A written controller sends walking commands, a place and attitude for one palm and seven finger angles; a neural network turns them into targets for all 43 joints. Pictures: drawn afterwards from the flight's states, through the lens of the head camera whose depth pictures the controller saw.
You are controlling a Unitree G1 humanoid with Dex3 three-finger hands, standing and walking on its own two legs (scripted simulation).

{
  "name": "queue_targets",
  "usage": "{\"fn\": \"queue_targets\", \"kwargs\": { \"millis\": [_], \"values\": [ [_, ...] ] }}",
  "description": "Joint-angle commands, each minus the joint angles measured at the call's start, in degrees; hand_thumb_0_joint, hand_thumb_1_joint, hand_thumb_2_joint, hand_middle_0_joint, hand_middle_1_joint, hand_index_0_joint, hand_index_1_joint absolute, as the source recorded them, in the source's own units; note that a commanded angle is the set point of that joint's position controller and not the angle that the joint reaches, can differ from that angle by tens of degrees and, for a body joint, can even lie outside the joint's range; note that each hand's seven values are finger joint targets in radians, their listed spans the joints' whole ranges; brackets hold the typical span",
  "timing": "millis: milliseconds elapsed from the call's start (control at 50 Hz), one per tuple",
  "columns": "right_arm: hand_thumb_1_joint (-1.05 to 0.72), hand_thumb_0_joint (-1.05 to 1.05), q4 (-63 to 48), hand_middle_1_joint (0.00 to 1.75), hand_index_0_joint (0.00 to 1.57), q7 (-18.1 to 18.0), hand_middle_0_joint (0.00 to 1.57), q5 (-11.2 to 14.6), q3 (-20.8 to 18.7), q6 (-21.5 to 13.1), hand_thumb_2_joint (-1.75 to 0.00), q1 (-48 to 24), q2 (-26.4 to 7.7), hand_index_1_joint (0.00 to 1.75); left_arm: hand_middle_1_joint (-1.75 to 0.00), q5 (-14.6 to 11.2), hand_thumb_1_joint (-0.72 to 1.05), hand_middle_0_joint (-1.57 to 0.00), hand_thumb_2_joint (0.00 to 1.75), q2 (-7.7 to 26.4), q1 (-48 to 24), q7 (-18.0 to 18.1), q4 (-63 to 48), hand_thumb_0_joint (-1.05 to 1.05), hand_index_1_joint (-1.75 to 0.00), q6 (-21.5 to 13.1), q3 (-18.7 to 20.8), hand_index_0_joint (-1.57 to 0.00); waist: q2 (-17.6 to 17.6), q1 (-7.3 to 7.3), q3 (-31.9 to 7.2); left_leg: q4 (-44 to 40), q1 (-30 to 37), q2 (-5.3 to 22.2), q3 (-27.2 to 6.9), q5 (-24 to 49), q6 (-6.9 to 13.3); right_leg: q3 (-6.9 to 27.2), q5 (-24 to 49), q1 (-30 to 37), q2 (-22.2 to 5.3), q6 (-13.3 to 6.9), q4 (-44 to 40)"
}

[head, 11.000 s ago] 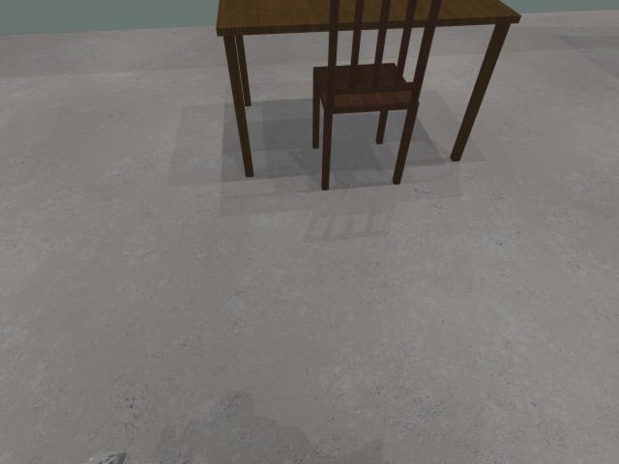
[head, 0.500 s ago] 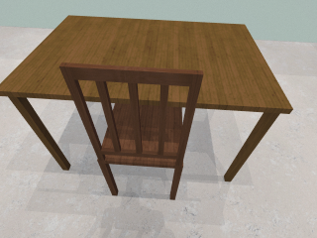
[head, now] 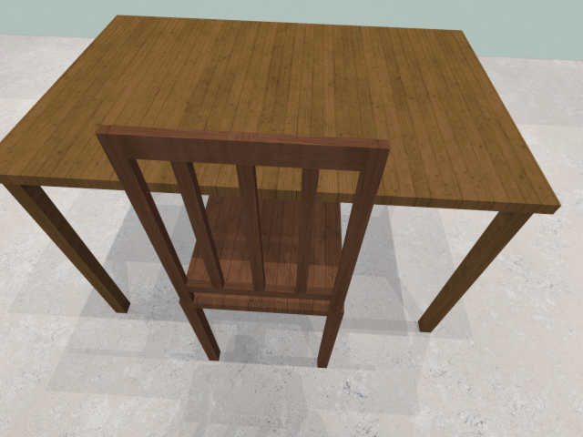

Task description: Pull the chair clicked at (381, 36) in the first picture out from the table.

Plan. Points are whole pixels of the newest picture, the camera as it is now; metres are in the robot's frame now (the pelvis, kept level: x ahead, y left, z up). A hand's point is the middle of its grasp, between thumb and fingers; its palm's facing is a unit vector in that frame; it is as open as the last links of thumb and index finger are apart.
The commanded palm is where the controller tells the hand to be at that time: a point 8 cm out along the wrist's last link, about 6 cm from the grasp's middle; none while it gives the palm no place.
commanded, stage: come to a stop and stand still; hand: left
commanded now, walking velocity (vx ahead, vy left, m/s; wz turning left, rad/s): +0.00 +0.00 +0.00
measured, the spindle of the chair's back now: (254, 238) +0.45 +0.10 -0.05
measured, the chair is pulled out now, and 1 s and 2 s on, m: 0.00 0.00 0.00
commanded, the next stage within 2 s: look again from close up in 0.58 s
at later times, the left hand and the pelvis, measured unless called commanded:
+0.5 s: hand out of the picture -0.03 +0.18 -0.17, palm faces +0.00 -0.98 -0.22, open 7.3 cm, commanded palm none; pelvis -0.05 -0.01 +0.00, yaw -1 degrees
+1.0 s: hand out of the picture -0.05 +0.15 -0.17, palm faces +0.02 -0.98 -0.18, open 7.3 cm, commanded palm none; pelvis -0.04 -0.01 +0.00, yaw -1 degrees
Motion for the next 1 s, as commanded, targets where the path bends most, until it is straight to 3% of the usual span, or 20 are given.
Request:
{"fn": "queue_targets", "kwargs": {
  "millis": [0, 20, 40, 60, 80, 100, 120, 140, 160, 180, 260, 340, 380, 460, 500, 540, 660, 780, 940, 980],
  "values": [
    [-0.90, 0.00, -1.9, 0.30, 0.20, 0.0, 0.20, -0.1, -1.3, -0.5, -0.90, 4.4, -6.1, 0.30, -0.30, 0.2, 0.90, -0.20, 0.90, 5.2, 6.0, 0.4, -1.2, 0.00, -0.30, -0.3, 0.7, -0.20, 1.5, 0.27, -4.0, -0.2, 1.1, 7.1, -4.6, 41.3, 0.7, 3.1, 30.2, 3.8, -3.5, -2.9, -0.7],
    [-0.90, 0.00, -1.9, 0.30, 0.20, 0.1, 0.20, -0.1, -1.2, -0.5, -0.90, 4.0, -6.0, 0.30, -0.30, 0.2, 0.90, -0.20, 0.90, 5.4, 6.0, 0.3, -1.1, 0.00, -0.30, -0.3, 0.6, -0.20, 1.3, 0.43, -4.3, -0.5, 0.9, 7.0, -4.3, 38.5, 0.6, 3.2, 30.3, 4.3, -3.8, -3.0, -1.4],
    [-0.90, 0.00, -6.5, 0.30, 0.20, 1.1, 0.20, 0.5, -2.5, -0.2, -0.90, -1.0, -11.1, 0.30, -0.30, 0.6, 0.90, -0.20, 0.90, 7.9, 7.0, 2.0, 0.0, 0.00, -0.30, -1.1, 0.4, -0.20, -3.4, 0.36, -1.2, 9.9, -4.4, 7.9, -2.1, 39.1, -1.1, 3.5, 37.9, 0.6, -4.4, -1.3, -3.5],
    [-0.90, 0.00, -8.5, 0.30, 0.20, 1.7, 0.20, -0.4, -2.1, -0.6, -0.90, 1.2, -7.9, 0.30, -0.30, 0.6, 0.90, -0.20, 0.90, 8.6, 6.4, 1.6, -3.1, 0.00, -0.30, -1.5, 0.7, -0.20, -2.1, -0.43, -4.4, 8.7, -7.5, 5.3, -2.5, 24.3, -0.7, 5.1, 39.7, 4.6, -6.4, -3.3, -0.2],
    [-0.90, 0.00, -9.0, 0.30, 0.20, 2.1, 0.20, -0.6, -1.7, -0.3, -0.90, 0.3, -7.5, 0.30, -0.30, 0.3, 0.90, -0.20, 0.90, 9.9, 4.4, 0.9, -3.7, 0.00, -0.30, -1.9, 0.7, -0.20, 0.6, -0.59, -7.0, 6.2, -7.6, 4.2, -1.5, 14.2, -0.6, 5.1, 38.0, 5.5, -7.8, -4.3, 0.1],
    [-0.90, 0.00, -9.3, 0.30, 0.20, 2.1, 0.20, -0.5, -1.3, -0.3, -0.90, 0.6, -6.8, 0.30, -0.30, 0.1, 0.90, -0.20, 0.90, 8.9, 3.1, 0.5, -4.1, 0.00, -0.30, -1.9, 0.2, -0.20, -0.5, -1.39, -7.7, 4.7, -6.3, 4.5, -2.5, 13.5, -0.4, 4.8, 32.1, 3.6, -6.8, -4.3, 0.3],
    [-0.90, 0.00, -9.2, 0.30, 0.20, 2.0, 0.20, -0.7, -1.2, -0.5, -0.90, 1.5, -7.4, 0.30, -0.30, 0.1, 0.90, -0.20, 0.90, 7.8, 2.5, 0.2, -4.4, 0.00, -0.30, -2.0, -0.2, -0.20, -0.9, -1.67, -7.2, 4.2, -5.3, 5.3, -3.7, 19.4, 0.0, 3.8, 29.6, 2.6, -5.2, -4.0, 1.0],
    [-0.90, 0.00, -8.9, 0.30, 0.20, 1.9, 0.20, -0.7, -1.1, -0.6, -0.90, 1.7, -8.4, 0.30, -0.30, 0.0, 0.90, -0.20, 0.90, 7.4, 2.4, 0.1, -4.5, 0.00, -0.30, -1.8, -0.6, -0.20, 0.6, -1.53, -6.4, 3.9, -4.4, 6.2, -4.6, 25.5, 0.4, 3.1, 27.2, 2.0, -4.0, -3.9, 1.5],
    [-0.90, 0.00, -9.0, 0.30, 0.20, 1.7, 0.20, -0.7, -1.0, -0.7, -0.90, 1.1, -8.9, 0.30, -0.30, 0.0, 0.90, -0.20, 0.90, 7.1, 2.5, 0.0, -4.4, 0.00, -0.30, -1.5, -0.8, -0.20, 3.7, -1.15, -5.6, 3.4, -3.8, 6.8, -4.8, 28.1, 0.7, 2.6, 23.2, 1.3, -3.4, -3.6, 1.1],
    [-0.90, 0.00, -9.3, 0.30, 0.20, 1.6, 0.20, -0.7, -0.8, -0.6, -0.90, 0.3, -8.7, 0.30, -0.30, 0.1, 0.90, -0.20, 0.90, 7.4, 2.2, -0.2, -4.4, 0.00, -0.30, -1.4, -0.8, -0.20, 4.4, -0.83, -3.8, 2.9, -4.5, 6.7, -4.6, 27.6, 0.8, 2.6, 20.6, 0.7, -3.0, -3.6, 0.0],
    [-0.90, 0.00, -10.0, 0.30, 0.20, 2.1, 0.20, -0.6, -0.5, -0.1, -0.90, -1.3, -9.6, 0.30, -0.30, 0.2, 0.90, -0.20, 0.90, 7.8, 0.8, -0.7, -4.8, 0.00, -0.30, -0.4, -1.2, -0.20, 0.7, -0.99, 2.7, -2.0, -8.2, 5.7, -5.0, 8.5, 0.8, 4.2, 5.5, -3.3, -2.2, -3.0, -4.6],
    [-0.90, 0.00, -9.6, 0.30, 0.20, 2.6, 0.20, -0.8, -0.3, 0.0, -0.90, -1.3, -9.7, 0.30, -0.30, 0.4, 0.90, -0.20, 0.90, 8.3, 1.3, -1.1, -4.9, 0.00, -0.30, -0.2, -1.3, -0.20, 0.0, -0.78, 4.8, -4.9, -9.9, 4.7, -4.9, -0.9, 0.8, 5.4, -4.3, -5.6, -2.0, -2.9, -7.8],
    [-0.90, 0.00, -9.1, 0.30, 0.20, 2.6, 0.20, -0.8, -0.3, 0.0, -0.90, -0.5, -9.3, 0.30, -0.30, 0.5, 0.90, -0.20, 0.90, 8.4, 1.8, -1.3, -4.9, 0.00, -0.30, -0.3, -1.2, -0.20, -1.8, -0.79, 4.4, -5.3, -9.4, 4.7, -4.6, -1.2, 0.9, 5.3, -4.9, -5.6, -2.0, -2.8, -8.7],
    [-0.90, 0.00, -7.8, 0.30, 0.20, 2.6, 0.20, -0.7, 0.1, -0.4, -0.90, 0.4, -9.2, 0.30, -0.30, 0.3, 0.90, -0.20, 0.90, 8.1, 2.8, -1.3, -4.2, 0.00, -0.30, -0.7, -1.3, -0.20, -1.2, -0.65, 1.9, -4.7, -7.7, 4.6, -4.2, 2.8, 0.7, 5.6, -2.0, -4.7, -2.6, -2.7, -8.6],
    [-0.90, 0.00, -7.1, 0.30, 0.20, 2.5, 0.20, -0.6, 0.2, -0.4, -0.90, 0.7, -9.1, 0.30, -0.30, 0.2, 0.90, -0.20, 0.90, 8.0, 3.2, -1.3, -3.7, 0.00, -0.30, -0.8, -1.4, -0.20, -0.7, -0.63, 2.6, -4.9, -7.8, 4.6, -4.2, 3.2, 0.6, 5.5, -1.6, -4.7, -2.6, -2.7, -8.9],
    [-0.90, 0.00, -6.2, 0.30, 0.20, 2.5, 0.20, -0.5, 0.4, -0.8, -0.90, 1.5, -8.9, 0.30, -0.30, 0.1, 0.90, -0.20, 0.90, 7.8, 3.9, -1.2, -3.0, 0.00, -0.30, -1.0, -1.4, -0.20, -0.4, -0.51, 0.5, -4.5, -6.7, 5.0, -4.1, 7.0, 0.6, 5.0, 2.7, -2.8, -2.8, -2.7, -7.9],
    [-0.90, 0.00, -3.1, 0.30, 0.20, 2.0, 0.20, -0.2, 0.7, -1.2, -0.90, 3.0, -8.1, 0.30, -0.30, 0.0, 0.90, -0.20, 0.90, 7.0, 5.2, -0.9, -0.5, 0.00, -0.30, -1.4, -1.6, -0.20, 0.0, -0.31, -1.2, -3.8, -5.1, 5.5, -3.8, 13.6, 0.5, 4.1, 12.5, 0.5, -3.1, -2.8, -6.2],
    [-0.90, 0.00, -1.2, 0.30, 0.20, 1.8, 0.20, -0.1, 0.8, -1.0, -0.90, 3.1, -6.8, 0.30, -0.30, 0.0, 0.90, -0.20, 0.90, 5.9, 6.1, -0.8, 1.2, 0.00, -0.30, -1.2, -1.7, -0.20, -0.7, 0.04, 2.0, -4.7, -5.6, 5.6, -3.4, 12.1, 0.6, 3.9, 11.0, -0.5, -2.9, -2.7, -7.3],
    [-0.90, 0.00, -0.6, 0.30, 0.20, 1.6, 0.20, -0.1, 0.6, -1.2, -0.90, 3.7, -6.1, 0.30, -0.30, 0.1, 0.90, -0.20, 0.90, 5.1, 6.2, -0.6, 1.6, 0.00, -0.30, -1.2, -1.5, -0.20, 0.4, -0.06, 1.5, -4.8, -5.1, 5.6, -3.3, 13.4, 0.5, 3.9, 12.1, -0.1, -2.9, -2.6, -6.9],
    [-0.90, 0.00, -0.4, 0.30, 0.20, 1.5, 0.20, -0.1, 0.6, -1.2, -0.90, 3.5, -5.8, 0.30, -0.30, 0.1, 0.90, -0.20, 0.90, 5.1, 6.1, -0.6, 1.7, 0.00, -0.30, -1.2, -1.5, -0.20, -0.9, 0.02, 1.6, -4.9, -4.9, 5.7, -3.4, 13.6, 0.6, 3.8, 12.6, 0.1, -2.8, -2.6, -7.1]
  ]
}}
